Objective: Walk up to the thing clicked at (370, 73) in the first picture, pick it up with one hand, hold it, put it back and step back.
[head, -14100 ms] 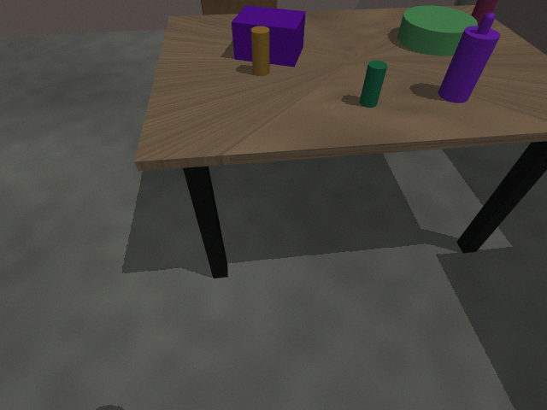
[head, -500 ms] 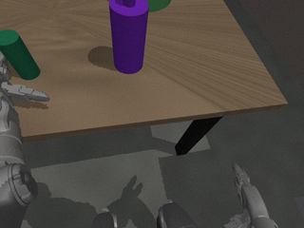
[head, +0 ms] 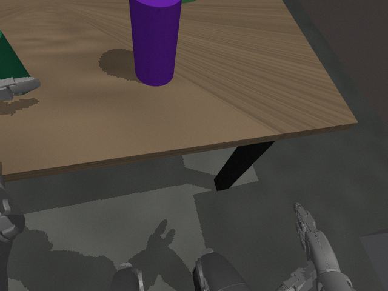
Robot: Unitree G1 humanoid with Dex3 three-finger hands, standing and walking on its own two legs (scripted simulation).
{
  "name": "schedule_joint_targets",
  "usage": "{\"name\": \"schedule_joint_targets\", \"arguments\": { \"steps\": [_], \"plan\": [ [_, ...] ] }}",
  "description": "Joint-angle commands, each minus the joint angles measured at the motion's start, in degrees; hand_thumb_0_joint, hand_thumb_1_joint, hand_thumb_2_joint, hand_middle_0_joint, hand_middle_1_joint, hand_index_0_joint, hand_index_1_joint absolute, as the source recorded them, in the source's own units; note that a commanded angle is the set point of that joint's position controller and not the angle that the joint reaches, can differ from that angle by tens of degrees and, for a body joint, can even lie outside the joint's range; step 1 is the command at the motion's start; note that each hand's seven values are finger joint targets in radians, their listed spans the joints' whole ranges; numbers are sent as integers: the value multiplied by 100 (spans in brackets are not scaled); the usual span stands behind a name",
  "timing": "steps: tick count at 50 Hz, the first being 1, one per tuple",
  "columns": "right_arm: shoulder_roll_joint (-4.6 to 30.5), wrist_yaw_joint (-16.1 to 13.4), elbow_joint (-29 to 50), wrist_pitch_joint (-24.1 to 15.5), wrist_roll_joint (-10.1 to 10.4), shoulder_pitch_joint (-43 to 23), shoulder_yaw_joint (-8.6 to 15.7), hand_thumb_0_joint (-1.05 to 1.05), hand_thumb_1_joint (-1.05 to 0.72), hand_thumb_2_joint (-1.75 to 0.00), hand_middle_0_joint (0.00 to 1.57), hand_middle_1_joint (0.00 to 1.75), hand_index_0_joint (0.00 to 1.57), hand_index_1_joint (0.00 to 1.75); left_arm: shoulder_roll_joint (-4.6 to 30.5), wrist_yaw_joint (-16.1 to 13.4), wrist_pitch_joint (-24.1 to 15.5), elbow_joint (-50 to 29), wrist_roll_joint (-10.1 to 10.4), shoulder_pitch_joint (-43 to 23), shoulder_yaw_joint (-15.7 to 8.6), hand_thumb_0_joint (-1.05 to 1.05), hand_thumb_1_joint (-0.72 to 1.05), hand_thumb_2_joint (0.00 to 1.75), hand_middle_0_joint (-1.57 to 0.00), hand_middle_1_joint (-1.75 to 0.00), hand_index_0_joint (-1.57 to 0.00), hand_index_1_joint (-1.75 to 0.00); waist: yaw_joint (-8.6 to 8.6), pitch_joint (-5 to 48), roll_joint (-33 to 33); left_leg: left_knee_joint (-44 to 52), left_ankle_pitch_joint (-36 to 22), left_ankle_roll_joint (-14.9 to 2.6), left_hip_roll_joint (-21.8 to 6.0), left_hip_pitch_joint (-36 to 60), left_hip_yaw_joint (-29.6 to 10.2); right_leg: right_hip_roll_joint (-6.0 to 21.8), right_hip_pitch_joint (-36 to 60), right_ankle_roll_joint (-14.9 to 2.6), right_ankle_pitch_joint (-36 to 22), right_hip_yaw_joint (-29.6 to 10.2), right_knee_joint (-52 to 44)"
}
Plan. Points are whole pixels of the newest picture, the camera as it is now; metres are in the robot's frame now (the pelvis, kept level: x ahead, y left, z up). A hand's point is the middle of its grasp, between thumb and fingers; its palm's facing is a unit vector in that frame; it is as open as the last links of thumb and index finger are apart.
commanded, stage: close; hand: left
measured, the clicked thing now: (3, 63) +0.55 +0.26 +0.09
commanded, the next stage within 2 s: settle in 0.16 s
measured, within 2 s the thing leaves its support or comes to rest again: leaves its support in 0.54 s
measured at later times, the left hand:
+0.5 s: hand (0, 71) +0.52 +0.26 +0.10, palm faces +0.27 -0.96 -0.02, open 7.4 cm
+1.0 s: hand out of the picture +0.52 +0.26 +0.15, palm faces +0.27 -0.96 -0.01, open 7.1 cm
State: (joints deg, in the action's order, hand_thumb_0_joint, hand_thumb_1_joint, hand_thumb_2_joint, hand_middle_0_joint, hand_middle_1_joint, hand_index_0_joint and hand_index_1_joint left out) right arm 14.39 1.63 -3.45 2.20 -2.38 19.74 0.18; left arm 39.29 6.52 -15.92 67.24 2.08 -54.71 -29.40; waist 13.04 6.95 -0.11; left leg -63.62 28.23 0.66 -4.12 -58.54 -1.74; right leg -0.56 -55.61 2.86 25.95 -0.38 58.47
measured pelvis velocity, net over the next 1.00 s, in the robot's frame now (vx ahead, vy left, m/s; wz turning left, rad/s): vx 0.01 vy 0.00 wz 0.01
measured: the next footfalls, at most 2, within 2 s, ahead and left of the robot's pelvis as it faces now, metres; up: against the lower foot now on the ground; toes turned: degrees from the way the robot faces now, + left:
none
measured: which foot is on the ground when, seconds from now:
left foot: down 0.00-1.00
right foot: down 0.00-1.00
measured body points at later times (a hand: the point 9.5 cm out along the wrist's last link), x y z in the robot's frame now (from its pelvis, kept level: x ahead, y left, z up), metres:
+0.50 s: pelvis +0.01 +0.00 +0.00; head +0.13 +0.03 +0.44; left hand +0.50 +0.31 +0.10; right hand +0.16 -0.25 -0.03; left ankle +0.01 +0.12 -0.66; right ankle +0.01 -0.16 -0.66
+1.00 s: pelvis +0.01 +0.00 +0.02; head +0.11 +0.02 +0.46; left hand +0.50 +0.31 +0.15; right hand +0.16 -0.26 -0.02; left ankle +0.01 +0.12 -0.66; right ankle +0.01 -0.16 -0.66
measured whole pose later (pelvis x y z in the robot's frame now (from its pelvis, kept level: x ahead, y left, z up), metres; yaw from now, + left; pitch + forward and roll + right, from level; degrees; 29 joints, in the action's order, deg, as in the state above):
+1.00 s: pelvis +0.01 +0.00 +0.02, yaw +0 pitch +19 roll -3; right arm 13.4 1.2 -9.1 2.0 -0.9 19.1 0.4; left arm 34.2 5.0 -9.6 61.9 3.1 -52.9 -26.7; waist 9.7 6.8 -0.7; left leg -56.9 26.2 0.7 -3.8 -49.3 -0.9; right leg -0.1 -46.9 2.8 24.1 -0.9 52.4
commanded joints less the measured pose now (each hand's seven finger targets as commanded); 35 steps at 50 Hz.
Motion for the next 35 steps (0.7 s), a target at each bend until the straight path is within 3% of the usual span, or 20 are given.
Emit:
{"name": "schedule_joint_targets", "arguments": {
  "steps": [1,7,8,9,10,12,13,14,17,20,21,24,26,28,29,30,31,33,35],
  "plan": [
    [945,-93,881,-277,36,181,632,0,54,-4,5,5,5,5,1228,26,-283,-1331,77,-2165,119,0,6,66,-99,-84,-101,-83,-83,3206,-1479,701,-3052,5,61,2832,-51,-188,1007,-391,-2094,264,-493],
    [943,-27,842,-245,29,213,691,0,55,-4,5,5,5,5,970,-163,-244,-1272,82,-1600,23,0,30,83,-116,-102,-118,-100,-130,2815,-1080,752,-2842,-40,73,2446,-49,-188,1061,-380,-2054,289,-507],
    [915,-9,799,-247,36,128,679,0,55,-4,5,5,5,5,961,-188,-242,-1261,79,-1491,5,0,31,86,-118,-105,-120,-103,-209,2683,-1083,778,-2738,-29,69,2417,-60,-198,966,-381,-1898,304,-506],
    [918,-4,826,-243,35,196,686,0,55,-4,5,5,5,5,1005,-205,-286,-1305,77,-1629,4,0,36,89,-121,-108,-122,-106,-122,2667,-1051,773,-2603,-39,77,2374,-50,-199,950,-374,-1840,288,-524],
    [921,11,836,-226,29,260,683,0,56,-4,5,5,5,5,1155,-222,-319,-1424,64,-1631,-101,0,40,97,-124,-113,-125,-112,-181,2831,-1046,761,-2558,-61,104,2313,-19,-175,1108,-362,-1896,258,-536],
    [808,30,848,-210,40,290,576,0,55,-4,5,5,5,5,1093,-207,-306,-1273,38,-1519,-78,0,40,113,-134,-129,-135,-128,-144,2739,-922,730,-2438,-103,132,2127,35,-151,1220,-334,-1975,206,-526],
    [761,42,828,-199,58,253,506,0,55,-4,5,5,5,5,1106,-179,-322,-1355,92,-1601,-120,0,44,121,-139,-137,-141,-136,-187,2784,-939,745,-2528,-84,132,2135,21,-150,1299,-339,-2022,215,-490],
    [743,41,715,-194,55,290,509,0,56,-5,5,5,5,5,1128,-149,-325,-1363,100,-1654,-96,0,52,126,-132,-133,-133,-134,-192,2840,-1092,708,-2732,-72,128,2223,19,-148,1241,-345,-2121,211,-467],
    [858,31,940,-211,55,166,587,0,56,-5,5,5,5,5,1248,-77,-286,-1692,93,-1868,-58,0,64,130,-132,-134,-132,-135,-218,3325,-1255,645,-3165,-42,114,2622,6,-141,1380,-347,-2413,204,-436],
    [752,24,683,-164,61,257,492,0,56,-5,5,5,5,5,1268,-35,-260,-1903,158,-2094,-62,0,60,135,-135,-139,-135,-141,-237,3246,-1385,712,-3100,-36,110,2613,13,-134,1395,-359,-2361,200,-482],
    [781,7,815,-188,75,39,507,0,56,-5,5,5,5,5,1281,-49,-251,-2038,186,-2143,-75,0,59,134,-135,-140,-135,-141,-325,3373,-1310,742,-3092,-41,115,2727,13,-137,1492,-355,-2341,202,-510],
    [919,-62,819,-173,62,27,642,0,55,-5,5,5,5,5,1355,-139,-194,-2303,169,-2354,-46,0,56,135,-136,-141,-136,-143,-240,3553,-1322,758,-3241,-52,99,2966,26,-129,1596,-342,-2499,185,-555],
    [744,-69,793,-190,77,40,484,0,56,-5,5,5,5,5,1183,-187,-146,-2402,199,-2491,30,0,53,131,-135,-140,-136,-141,-271,3469,-1237,814,-3219,-58,109,2988,36,-128,1646,-330,-2509,189,-628],
    [819,-114,534,-154,88,229,588,0,56,-5,5,5,5,5,1269,-200,-98,-2253,178,-2416,7,0,52,135,-134,-142,-134,-143,-232,3147,-1234,885,-3187,-48,106,3004,41,-137,1537,-332,-2430,209,-709],
    [697,-98,719,-188,94,-5,431,0,56,-5,5,5,5,5,1137,-200,-88,-2297,190,-2438,83,0,52,135,-135,-143,-135,-144,-252,3203,-1176,905,-3115,-58,115,3021,42,-132,1603,-327,-2408,202,-726],
    [695,-113,664,-199,100,151,446,0,56,-5,5,5,5,5,1144,-186,-50,-2172,180,-2386,92,0,53,135,-136,-143,-137,-144,-188,3205,-1144,892,-3115,-88,119,3027,70,-121,1653,-310,-2488,187,-763],
    [717,-115,527,-185,104,148,486,0,56,-5,5,5,5,5,1222,-195,-19,-2136,153,-2396,70,0,51,137,-137,-145,-138,-146,-262,3104,-1134,931,-3017,-89,145,2957,94,-109,1692,-301,-2465,170,-793],
    [647,-106,493,-199,118,187,420,0,57,-5,5,5,5,5,1094,-163,35,-2027,183,-2383,143,0,49,137,-136,-145,-137,-146,-222,2971,-1046,972,-2720,-136,173,2839,155,-94,1751,-275,-2407,125,-889],
    [700,-102,396,-218,118,169,471,0,57,-5,5,5,5,5,1143,-159,81,-1983,202,-2381,90,0,51,137,-137,-145,-138,-146,-256,2900,-1077,1026,-2777,-105,153,2850,123,-97,1713,-299,-2359,158,-892]
  ]
}}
